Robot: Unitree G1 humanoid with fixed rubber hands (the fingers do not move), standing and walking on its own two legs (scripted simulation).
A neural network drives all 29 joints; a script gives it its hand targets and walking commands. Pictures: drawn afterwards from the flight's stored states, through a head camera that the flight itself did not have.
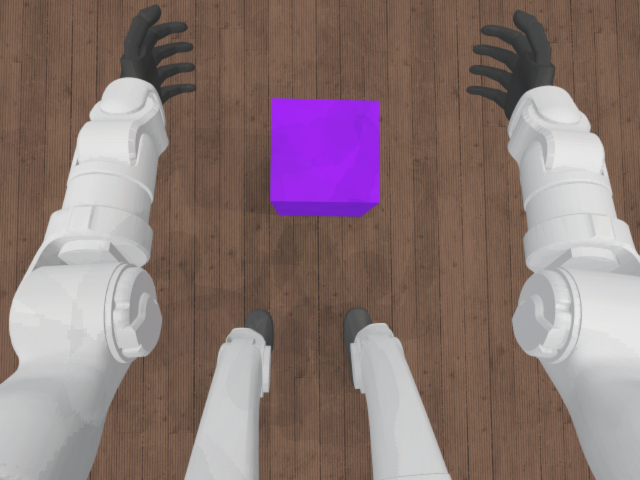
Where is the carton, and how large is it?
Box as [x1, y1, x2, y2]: [270, 98, 379, 216]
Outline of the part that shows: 272,98 270,201 278,214 360,216 378,202 379,191 379,101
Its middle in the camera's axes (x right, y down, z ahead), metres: +0.01 -0.17 +0.87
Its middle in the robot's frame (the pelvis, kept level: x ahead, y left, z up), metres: +0.56 -0.04 -0.54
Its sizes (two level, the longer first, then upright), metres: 0.210 0.200 0.250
